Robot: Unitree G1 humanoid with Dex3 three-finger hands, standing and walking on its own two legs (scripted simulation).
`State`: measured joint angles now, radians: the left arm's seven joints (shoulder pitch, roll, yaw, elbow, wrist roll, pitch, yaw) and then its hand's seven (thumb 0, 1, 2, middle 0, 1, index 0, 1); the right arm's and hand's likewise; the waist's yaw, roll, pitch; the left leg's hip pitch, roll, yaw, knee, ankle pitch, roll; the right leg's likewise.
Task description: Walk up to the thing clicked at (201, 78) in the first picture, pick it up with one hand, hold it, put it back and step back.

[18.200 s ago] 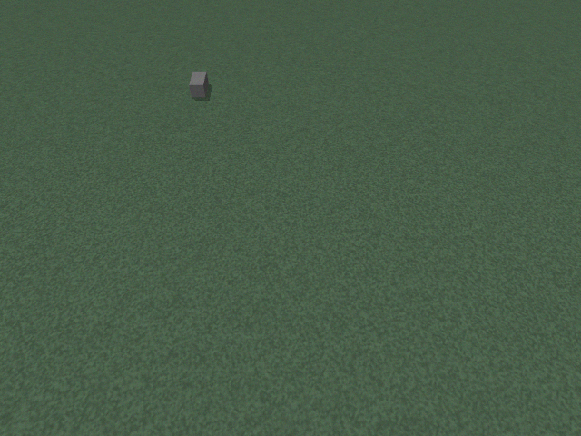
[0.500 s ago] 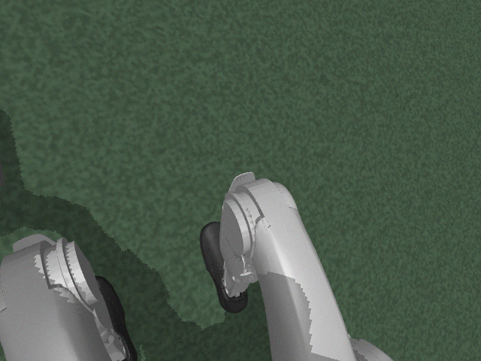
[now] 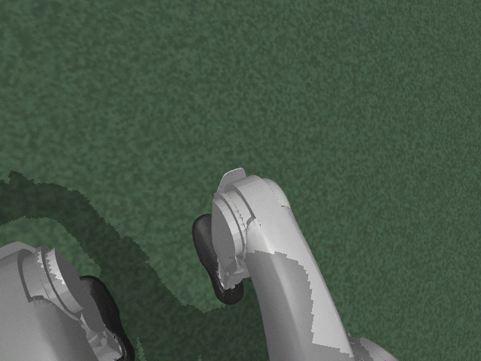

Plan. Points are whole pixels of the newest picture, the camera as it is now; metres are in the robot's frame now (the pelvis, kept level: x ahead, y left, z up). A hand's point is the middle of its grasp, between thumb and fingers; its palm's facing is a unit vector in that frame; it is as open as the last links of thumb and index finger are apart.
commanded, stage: approach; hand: left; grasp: from above
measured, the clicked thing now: out of the picture +0.47 +0.33 -0.30
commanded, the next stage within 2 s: none
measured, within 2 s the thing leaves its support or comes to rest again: neither
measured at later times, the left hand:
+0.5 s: hand out of the picture +0.47 +0.33 -0.19, palm faces +0.09 -0.46 -0.88, open 13.7 cm
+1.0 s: hand out of the picture +0.46 +0.34 -0.20, palm faces +0.09 -0.45 -0.89, open 12.9 cm
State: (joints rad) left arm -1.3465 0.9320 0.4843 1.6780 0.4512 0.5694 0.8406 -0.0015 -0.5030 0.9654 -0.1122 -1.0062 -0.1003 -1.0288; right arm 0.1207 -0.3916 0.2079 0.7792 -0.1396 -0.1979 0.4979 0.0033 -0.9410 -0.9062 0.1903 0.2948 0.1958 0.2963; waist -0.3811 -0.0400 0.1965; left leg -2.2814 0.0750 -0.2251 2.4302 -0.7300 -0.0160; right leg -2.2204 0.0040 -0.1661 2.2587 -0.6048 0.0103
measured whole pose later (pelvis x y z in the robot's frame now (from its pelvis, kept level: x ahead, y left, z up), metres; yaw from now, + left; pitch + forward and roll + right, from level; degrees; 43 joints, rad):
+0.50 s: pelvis +0.01 +0.00 +0.00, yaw +0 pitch +32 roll -12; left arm -1.45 0.98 0.44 1.76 0.51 0.57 0.84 0.00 -0.46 0.96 -0.13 -1.02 -0.12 -1.04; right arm 0.12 -0.40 0.22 0.75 -0.15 -0.21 0.48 0.00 -0.94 -0.90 0.19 0.29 0.20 0.30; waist -0.41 -0.05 0.17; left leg -2.27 0.07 -0.23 2.44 -0.75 -0.02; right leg -2.21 0.00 -0.17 2.27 -0.63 0.01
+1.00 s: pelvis +0.00 +0.00 +0.00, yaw +0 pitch +32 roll -12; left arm -1.41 0.98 0.44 1.73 0.49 0.56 0.83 0.00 -0.34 0.90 -0.23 -0.93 -0.22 -0.95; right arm 0.11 -0.38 0.23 0.77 -0.15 -0.21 0.48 0.00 -0.94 -0.91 0.19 0.29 0.20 0.30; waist -0.39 -0.05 0.18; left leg -2.28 0.07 -0.23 2.43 -0.74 -0.02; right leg -2.22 0.00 -0.17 2.26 -0.62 0.01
